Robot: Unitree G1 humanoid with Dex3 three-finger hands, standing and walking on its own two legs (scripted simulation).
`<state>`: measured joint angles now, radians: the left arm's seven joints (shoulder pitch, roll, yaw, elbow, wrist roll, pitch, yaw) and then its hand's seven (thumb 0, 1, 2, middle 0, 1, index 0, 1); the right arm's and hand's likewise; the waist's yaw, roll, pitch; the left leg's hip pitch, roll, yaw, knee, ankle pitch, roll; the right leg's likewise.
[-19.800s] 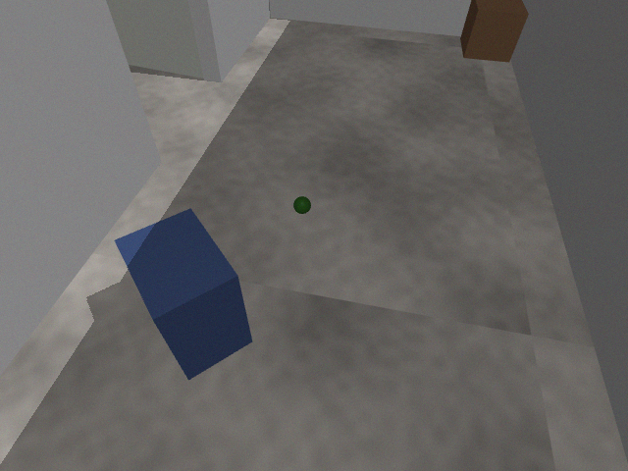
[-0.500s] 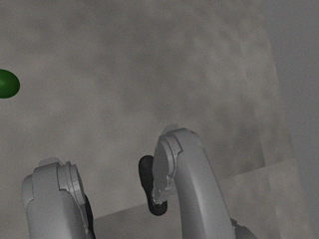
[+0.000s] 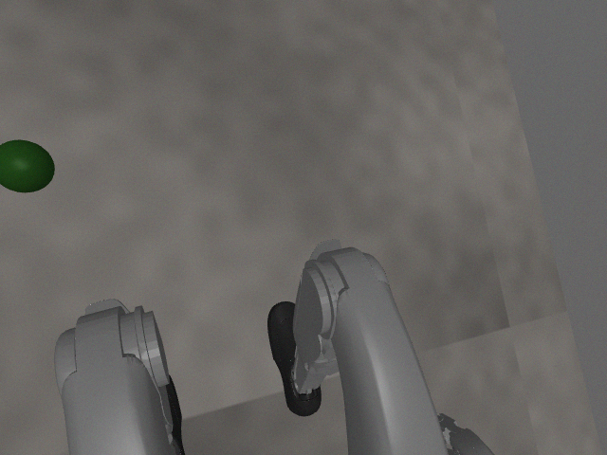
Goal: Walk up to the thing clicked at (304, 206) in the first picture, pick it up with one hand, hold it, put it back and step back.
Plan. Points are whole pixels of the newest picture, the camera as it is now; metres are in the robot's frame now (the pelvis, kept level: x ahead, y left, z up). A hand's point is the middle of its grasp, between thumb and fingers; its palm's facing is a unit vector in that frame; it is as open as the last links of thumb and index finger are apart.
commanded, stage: rise first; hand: left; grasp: from above
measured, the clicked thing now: (23, 166) +0.54 +0.26 -0.30
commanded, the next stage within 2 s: approach in 0.38 s
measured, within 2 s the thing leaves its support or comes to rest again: neither
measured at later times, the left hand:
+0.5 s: hand out of the picture +0.49 +0.31 -0.17, palm faces -0.46 -0.05 -0.89, open 12.2 cm
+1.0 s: hand (8, 114) +0.56 +0.24 -0.16, palm faces -0.37 +0.00 -0.93, open 13.1 cm
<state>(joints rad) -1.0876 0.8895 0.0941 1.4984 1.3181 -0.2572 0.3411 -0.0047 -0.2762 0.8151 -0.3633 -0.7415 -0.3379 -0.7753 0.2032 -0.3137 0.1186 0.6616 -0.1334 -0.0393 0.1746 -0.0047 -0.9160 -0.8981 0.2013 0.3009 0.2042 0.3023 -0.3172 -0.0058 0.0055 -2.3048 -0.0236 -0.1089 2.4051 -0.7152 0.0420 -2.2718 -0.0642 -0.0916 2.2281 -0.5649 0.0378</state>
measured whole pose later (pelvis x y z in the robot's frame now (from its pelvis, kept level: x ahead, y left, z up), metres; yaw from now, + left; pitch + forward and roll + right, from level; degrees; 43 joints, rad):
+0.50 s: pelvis +0.00 +0.00 +0.00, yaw +0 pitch +34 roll -11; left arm -1.09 0.90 0.10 1.49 1.32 -0.26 0.33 0.00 -0.23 0.78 -0.41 -0.70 -0.38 -0.73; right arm 0.22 -0.32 0.13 0.66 -0.14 -0.05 0.17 0.00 -0.91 -0.90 0.20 0.30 0.20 0.30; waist -0.33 -0.01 0.02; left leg -2.32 -0.02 -0.11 2.41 -0.70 0.04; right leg -2.28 -0.06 -0.09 2.23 -0.55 0.04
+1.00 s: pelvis +0.00 +0.00 +0.00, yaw -1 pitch +36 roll -10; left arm -1.24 0.83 0.07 1.59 1.33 -0.08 0.42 0.00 -0.36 0.88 -0.28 -0.79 -0.26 -0.82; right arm 0.24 -0.33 0.16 0.63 -0.14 -0.06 0.17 0.00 -0.90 -0.89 0.20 0.30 0.20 0.30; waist -0.41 0.04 0.02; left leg -2.33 -0.01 -0.11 2.41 -0.73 0.03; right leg -2.32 -0.05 -0.09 2.24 -0.56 0.03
